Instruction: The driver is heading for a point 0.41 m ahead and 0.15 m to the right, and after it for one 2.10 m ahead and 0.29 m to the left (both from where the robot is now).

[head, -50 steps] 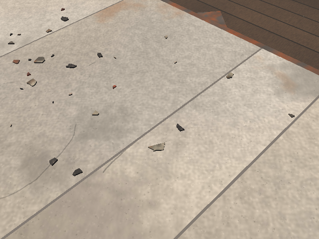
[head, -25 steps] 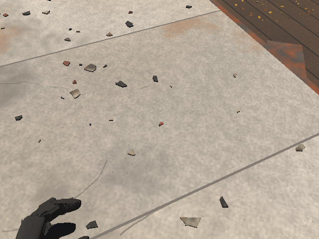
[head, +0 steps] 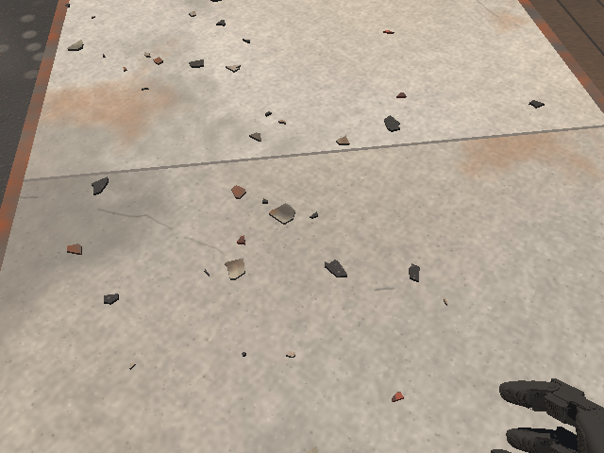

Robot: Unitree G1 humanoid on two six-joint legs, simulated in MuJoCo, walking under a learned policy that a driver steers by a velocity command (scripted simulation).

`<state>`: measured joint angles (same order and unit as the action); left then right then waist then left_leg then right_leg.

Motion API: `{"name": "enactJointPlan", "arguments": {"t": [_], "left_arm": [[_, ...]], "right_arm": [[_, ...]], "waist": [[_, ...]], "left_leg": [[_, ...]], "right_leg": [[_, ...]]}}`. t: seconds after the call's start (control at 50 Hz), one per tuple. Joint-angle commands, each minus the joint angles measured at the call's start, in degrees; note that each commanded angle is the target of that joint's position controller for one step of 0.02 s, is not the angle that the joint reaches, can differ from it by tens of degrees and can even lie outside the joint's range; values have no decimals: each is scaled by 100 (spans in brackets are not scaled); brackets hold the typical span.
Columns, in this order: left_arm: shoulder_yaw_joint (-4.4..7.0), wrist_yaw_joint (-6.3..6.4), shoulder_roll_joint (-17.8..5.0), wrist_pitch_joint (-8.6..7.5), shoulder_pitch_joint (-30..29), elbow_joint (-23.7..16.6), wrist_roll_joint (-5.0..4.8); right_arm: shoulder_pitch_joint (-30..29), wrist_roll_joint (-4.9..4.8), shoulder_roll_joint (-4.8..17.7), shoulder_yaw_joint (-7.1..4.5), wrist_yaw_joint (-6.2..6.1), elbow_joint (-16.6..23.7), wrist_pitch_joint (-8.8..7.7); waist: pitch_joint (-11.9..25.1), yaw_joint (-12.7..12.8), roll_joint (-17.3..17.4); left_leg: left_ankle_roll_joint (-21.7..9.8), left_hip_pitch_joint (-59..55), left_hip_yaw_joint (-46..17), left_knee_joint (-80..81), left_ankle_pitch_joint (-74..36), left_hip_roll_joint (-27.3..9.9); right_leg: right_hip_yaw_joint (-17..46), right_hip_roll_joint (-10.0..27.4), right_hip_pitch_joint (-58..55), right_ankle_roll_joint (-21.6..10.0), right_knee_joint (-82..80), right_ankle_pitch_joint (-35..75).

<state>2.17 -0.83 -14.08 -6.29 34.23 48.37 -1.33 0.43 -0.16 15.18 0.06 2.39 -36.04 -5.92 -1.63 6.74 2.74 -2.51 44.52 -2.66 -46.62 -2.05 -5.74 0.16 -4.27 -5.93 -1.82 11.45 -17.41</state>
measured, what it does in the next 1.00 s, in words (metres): walks ahead: left foot, then right foot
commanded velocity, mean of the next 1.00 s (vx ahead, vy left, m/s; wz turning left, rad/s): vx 0.59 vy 0.00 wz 0.23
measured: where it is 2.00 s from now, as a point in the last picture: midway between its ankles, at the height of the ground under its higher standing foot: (255, 185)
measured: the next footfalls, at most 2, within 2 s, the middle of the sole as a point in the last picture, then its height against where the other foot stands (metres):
left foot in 0.14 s outside the picture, level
right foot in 0.52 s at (427, 394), level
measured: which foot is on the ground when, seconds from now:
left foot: up 0.00-0.12, down 0.14-0.54, up 0.56-0.96, down 0.98-1.00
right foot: down 0.00-0.16, up 0.18-0.50, down 0.52-0.98, up 1.00-1.00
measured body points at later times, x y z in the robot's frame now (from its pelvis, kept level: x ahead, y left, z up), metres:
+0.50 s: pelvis +0.43 -0.02 -0.01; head +0.45 -0.04 +0.44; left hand +0.73 +0.16 -0.05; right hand +0.33 -0.29 -0.14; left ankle +0.34 +0.14 -0.74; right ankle +0.60 -0.17 -0.71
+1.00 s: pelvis +0.58 -0.01 -0.01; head +0.57 +0.03 +0.44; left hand +0.69 +0.31 -0.12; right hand +0.74 -0.30 -0.08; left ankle +0.54 +0.06 -0.74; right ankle +0.61 -0.17 -0.73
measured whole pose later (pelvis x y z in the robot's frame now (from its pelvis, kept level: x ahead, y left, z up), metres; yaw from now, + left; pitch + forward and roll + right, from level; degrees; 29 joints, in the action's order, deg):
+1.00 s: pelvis +0.58 -0.01 -0.01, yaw +15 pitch +0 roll -4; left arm 5.8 0.0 -19.2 -1.6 6.6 43.3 -1.6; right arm 16.2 -1.9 19.5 -6.0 1.0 -43.5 1.8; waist 1.6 -2.3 -1.7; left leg -6.0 16.0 6.1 -38.0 25.1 -4.7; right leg -15.3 8.2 15.6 0.9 37.8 -22.4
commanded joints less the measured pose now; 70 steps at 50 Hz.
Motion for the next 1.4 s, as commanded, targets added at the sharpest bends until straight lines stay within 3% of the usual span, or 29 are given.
{"name": "enactJointPlan", "arguments": {"t": [0.02,0.1,0.14,0.16,0.18,0.2,0.24,0.28,0.32,0.36,0.44,0.52,0.54,0.56,0.58,0.6,0.64,0.72,0.8,0.92,0.96,0.98,1.0,1.02,1.04,1.1,1.2,1.34,1.4], "left_arm": [[150,97,-859,-96,-360,-394,-105],[197,158,-1149,132,-168,-153,11],[175,165,-1230,253,-582,-237,211],[-48,166,-260,161,98,-423,251],[-209,132,74,60,475,-458,-120],[-3,195,-565,54,-364,-587,-359],[42,216,-649,66,-1474,-860,-168],[93,142,-427,256,-1435,-893,-81],[48,138,-145,393,-1358,-896,-93],[-45,89,-58,329,-1804,-1112,109],[-9,-223,-433,74,-2515,-1195,212],[270,-61,-1166,90,-1820,-954,341],[362,32,-1584,115,-1433,-978,406],[295,48,-1721,197,-1640,-1206,601],[246,-10,-1468,295,-1853,-1393,448],[186,-11,-1190,352,-2225,-1451,302],[119,30,-888,410,-2714,-1345,219],[193,168,-830,353,-3203,-1209,366],[399,260,-1239,295,-3157,-1064,98],[515,98,-1296,284,-3583,-1024,-127],[446,85,-978,361,-3842,-1059,-119],[354,71,-643,391,-3867,-1069,-16],[179,13,-157,386,-3933,-1245,97],[139,-42,-238,210,-4205,-1735,-50],[203,-126,-724,10,-4475,-1825,-180],[295,-162,-960,-175,-4132,-1498,88],[185,-289,-434,-75,-4670,-1504,36],[121,-501,-339,-139,-5238,-1803,-109],[254,-438,-658,-75,-4597,-1766,-128]], "right_arm": [[-894,-26,233,-47,95,615,-186],[-448,-106,783,-342,33,627,-221],[1707,-187,1171,-570,-151,217,-107],[2599,37,1704,-700,-205,2,-63],[2760,26,1557,-642,-89,-71,-85],[2476,-12,1021,-551,-116,-154,-68],[1907,60,696,-480,-147,-356,-68],[1358,255,273,-385,-128,-514,-120],[1077,118,166,-340,-88,-686,-172],[907,-6,618,-426,-125,-799,-214],[1285,-207,1222,-583,-240,-951,-129],[1520,-156,1258,-592,-288,-986,105],[1693,-45,891,-467,-297,-823,159],[3130,-92,182,-271,-305,-985,238],[3406,-200,731,-371,-313,-1055,324],[2887,-261,1018,-485,-342,-942,434],[2364,-169,989,-555,-468,-813,673],[2090,-145,635,-571,-516,-497,955],[1619,-114,658,-590,-235,-210,875],[1876,-195,764,-690,-98,-591,932],[2645,-183,710,-717,-133,-1044,891],[3393,-172,859,-801,-178,-1340,821],[3533,-135,1107,-755,-151,-1220,656],[3056,-72,1499,-732,-11,-713,325],[2591,-76,1424,-726,28,-522,140],[2211,-74,1074,-545,-165,-357,150],[2886,-74,673,-391,-464,-608,197],[3269,-126,601,-390,-454,-1049,225],[3186,84,847,-445,-411,-1148,240]], "waist": [[-847,-291,-426],[-96,-763,-1012],[1143,-2025,-1305],[2440,-1658,297],[3584,-1476,1803],[2329,-1567,1371],[771,-1357,83],[235,-781,201],[-117,-454,253],[-433,-326,98],[-48,-534,-47],[481,-20,-140],[1124,67,-763],[2272,-529,-2378],[2821,-508,-2204],[2152,-550,-1597],[1165,-713,-1095],[800,-931,-1064],[988,-875,-1064],[390,-1294,-837],[54,-1618,-42],[-125,-1818,859],[-718,-1587,1804],[-463,-1315,1805],[-611,-1239,796],[-445,-887,75],[-419,-1194,163],[-883,-1382,573],[-108,-944,954]], "left_leg": [[105,-1433,157,1196,-1067,331],[-26,-2398,215,1622,-48,805],[-249,-5208,-14,1150,635,372],[-822,-7653,-2354,1107,2380,-1278],[-1194,-8044,-4809,2538,4635,-1943],[-875,-7260,-4310,3019,4759,-1644],[-690,-5363,-2489,3063,2620,-1356],[-801,-3878,-1308,3191,354,-1004],[-894,-3122,-610,3406,-1220,-914],[-984,-2718,-234,3583,-2101,-853],[-727,-2852,-129,3509,-1191,-428],[-70,-3228,-315,1575,-960,-73],[258,-2609,-65,91,768,444],[568,-1428,-135,-2225,4492,1004],[569,-1472,-685,-2922,4313,853],[598,-1042,-418,-3121,3949,587],[741,-904,-133,-2947,3332,213],[802,-1418,84,-2176,2734,-48],[353,-1784,260,-969,2004,-267],[-266,-2788,1075,329,2266,-78],[-500,-3573,1455,1228,2220,293],[-785,-4288,897,1649,2572,342],[-1262,-4622,-1157,1757,2706,-420],[-2059,-4729,-4192,3400,4140,-1160],[-2026,-4784,-4482,3914,4549,-1664],[-1515,-4351,-3042,3580,3583,-1135],[-998,-4190,-1290,3820,1508,-419],[-808,-4945,-572,3940,96,-650],[-598,-5613,-119,2866,-4154,-715]], "right_leg": [[848,1369,1751,-922,-1131,1629],[954,1631,371,-648,328,4640],[794,1347,1688,-306,3116,4915],[621,614,3780,-97,5579,1608],[1112,364,4525,-106,6816,-910],[964,665,5153,-134,7214,-616],[639,1116,5191,-142,6932,-8],[692,1337,4310,-61,6544,-34],[677,1237,3930,55,5831,-543],[501,1159,3843,149,4492,45],[253,612,2462,171,2248,2628],[286,548,1160,-10,1733,3090],[871,1466,102,-189,2037,5321],[2493,3201,-1176,-1142,2201,6902],[2941,3018,-860,-1253,1730,5731],[2324,2854,-296,-1160,1498,4546],[1494,2476,926,-1035,1107,3578],[445,2370,1974,-1173,443,2671],[339,2603,1917,-999,-328,-539],[-399,2449,1910,-486,-334,-1713],[-984,1990,2410,-256,1028,-1951],[-1380,1469,3225,-43,2959,-1671],[-1112,983,5396,177,5564,-2059],[15,254,6709,228,6149,-1817],[409,616,7144,130,6082,-1251],[471,875,6172,251,4849,299],[-10,489,4968,441,2937,2337],[-369,445,4755,72,1613,2432],[-931,-60,3680,-344,1827,1744]]}}
Velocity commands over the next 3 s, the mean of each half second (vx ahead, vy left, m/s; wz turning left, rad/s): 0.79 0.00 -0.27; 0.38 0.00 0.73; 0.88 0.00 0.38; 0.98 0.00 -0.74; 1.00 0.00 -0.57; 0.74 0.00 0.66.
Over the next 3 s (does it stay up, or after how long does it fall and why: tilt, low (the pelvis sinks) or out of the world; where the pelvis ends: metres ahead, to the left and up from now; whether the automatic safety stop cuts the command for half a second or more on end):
stays up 2.12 0.18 -0.02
